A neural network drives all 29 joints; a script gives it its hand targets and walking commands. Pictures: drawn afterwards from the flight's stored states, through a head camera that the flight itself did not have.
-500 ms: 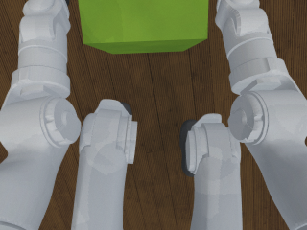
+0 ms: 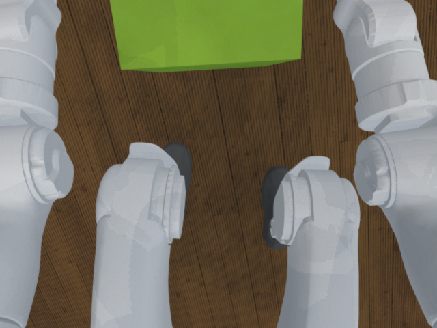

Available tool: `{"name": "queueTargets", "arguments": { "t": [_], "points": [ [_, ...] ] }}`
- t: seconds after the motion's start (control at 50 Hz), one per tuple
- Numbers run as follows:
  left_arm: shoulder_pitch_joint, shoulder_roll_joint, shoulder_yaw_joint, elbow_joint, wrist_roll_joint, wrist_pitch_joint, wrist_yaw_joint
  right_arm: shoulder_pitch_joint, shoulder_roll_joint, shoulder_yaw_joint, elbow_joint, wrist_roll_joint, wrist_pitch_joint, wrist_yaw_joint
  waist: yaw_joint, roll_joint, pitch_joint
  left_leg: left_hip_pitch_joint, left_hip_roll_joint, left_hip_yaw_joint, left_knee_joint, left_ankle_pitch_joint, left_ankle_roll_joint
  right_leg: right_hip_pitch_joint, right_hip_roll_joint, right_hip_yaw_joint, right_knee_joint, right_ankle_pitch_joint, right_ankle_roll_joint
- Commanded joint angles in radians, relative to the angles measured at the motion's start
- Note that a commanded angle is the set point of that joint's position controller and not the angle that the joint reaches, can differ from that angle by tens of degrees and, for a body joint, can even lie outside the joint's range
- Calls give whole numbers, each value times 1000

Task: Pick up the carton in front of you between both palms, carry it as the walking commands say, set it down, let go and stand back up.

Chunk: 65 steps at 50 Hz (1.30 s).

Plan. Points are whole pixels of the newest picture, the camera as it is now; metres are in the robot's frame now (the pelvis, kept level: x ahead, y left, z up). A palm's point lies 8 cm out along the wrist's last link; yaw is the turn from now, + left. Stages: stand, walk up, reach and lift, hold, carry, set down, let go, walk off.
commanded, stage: set down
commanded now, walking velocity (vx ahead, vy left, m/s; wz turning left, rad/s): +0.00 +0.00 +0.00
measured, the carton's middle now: out of the picture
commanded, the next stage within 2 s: let go in 0.94 s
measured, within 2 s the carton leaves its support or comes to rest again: neither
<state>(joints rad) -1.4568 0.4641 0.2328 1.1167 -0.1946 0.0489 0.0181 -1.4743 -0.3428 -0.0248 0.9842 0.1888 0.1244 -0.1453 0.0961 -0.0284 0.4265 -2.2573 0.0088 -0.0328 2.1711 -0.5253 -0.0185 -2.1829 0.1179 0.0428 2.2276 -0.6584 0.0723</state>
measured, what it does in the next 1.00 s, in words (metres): rises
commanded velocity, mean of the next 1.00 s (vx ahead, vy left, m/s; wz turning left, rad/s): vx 0.00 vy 0.00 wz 0.00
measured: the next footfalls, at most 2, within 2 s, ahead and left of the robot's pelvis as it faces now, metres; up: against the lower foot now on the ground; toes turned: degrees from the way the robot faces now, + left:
none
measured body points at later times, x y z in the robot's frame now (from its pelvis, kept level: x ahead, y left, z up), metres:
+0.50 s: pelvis +0.01 +0.00 +0.11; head +0.35 +0.04 +0.41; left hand +0.54 +0.29 +0.00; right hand +0.60 -0.09 +0.00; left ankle +0.12 +0.13 -0.34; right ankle +0.10 -0.13 -0.34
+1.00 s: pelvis +0.03 +0.01 +0.25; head +0.34 +0.05 +0.58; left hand +0.53 +0.30 +0.15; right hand +0.59 -0.10 +0.15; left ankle +0.12 +0.13 -0.34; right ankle +0.10 -0.13 -0.34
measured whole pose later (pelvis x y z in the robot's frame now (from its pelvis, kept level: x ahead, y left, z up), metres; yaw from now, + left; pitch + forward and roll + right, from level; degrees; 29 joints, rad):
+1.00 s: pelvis +0.03 +0.01 +0.25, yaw +1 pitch +46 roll -2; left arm -1.12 0.31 0.38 0.87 0.03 0.17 -0.05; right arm -1.16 -0.21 -0.27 0.84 -0.04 0.21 -0.09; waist 0.08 -0.04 -0.06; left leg -1.70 -0.02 -0.05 1.21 -0.32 -0.01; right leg -1.63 0.06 0.06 1.24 -0.42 0.05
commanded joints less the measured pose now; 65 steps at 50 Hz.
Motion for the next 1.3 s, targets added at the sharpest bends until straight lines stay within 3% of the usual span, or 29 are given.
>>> {"name": "queueTargets", "arguments": {
  "t": [0.0,0.06,0.18,0.28,0.46,0.58,0.94,1.02,1.12,1.2,1.28],
  "points": [
    [-213,149,3,-178,-2,9,12,-284,-85,-40,-184,-17,2,-14,68,-25,-1529,955,-20,81,-167,492,-9,513,-4,-142,-222,315,-16],
    [-204,142,21,-255,31,50,26,-256,-76,-79,-216,-39,37,-26,68,9,-1575,1006,-38,100,-224,461,-9,509,12,-155,-283,271,-25],
    [-132,53,55,-221,101,82,16,-162,-32,-162,-103,-106,58,-10,41,39,-1328,840,-40,104,-342,330,-19,380,5,-144,-399,178,-28],
    [-109,24,72,-226,126,79,5,-144,-21,-197,-90,-144,48,3,26,35,-1329,822,-45,104,-418,328,-28,390,4,-144,-476,193,-30],
    [-56,54,106,-334,139,122,-11,-123,-10,-179,-233,-146,84,6,50,-4,-1571,976,-69,119,-559,438,-25,599,20,-144,-616,285,-25],
    [4,49,117,-403,142,148,-28,-67,-3,-183,-306,-154,111,13,43,-13,-1628,1092,-78,117,-658,541,-21,700,26,-139,-722,365,-20],
    [129,-32,161,-343,224,99,-67,91,53,-247,-235,-227,63,61,20,4,-1448,1317,-65,85,-1024,590,-20,864,-5,-98,-1103,430,-5],
    [232,-39,162,-360,268,94,-87,210,87,-261,-262,-279,62,55,7,-2,-1495,1410,-67,88,-1096,633,-14,990,-7,-93,-1184,499,-1],
    [459,-46,123,-471,313,91,-118,453,142,-241,-401,-318,60,37,6,22,-1510,1602,-65,80,-1183,711,-1,1115,-7,-92,-1285,570,-1],
    [617,-65,76,-570,301,73,-130,610,153,-208,-509,-304,33,43,5,53,-1414,1760,-52,47,-1255,755,2,1127,-13,-89,-1369,554,-9],
    [773,-104,35,-604,267,42,-133,762,150,-184,-534,-284,-9,68,-11,62,-1303,1862,-39,11,-1322,775,1,1146,-21,-81,-1441,531,-19]
  ]
}}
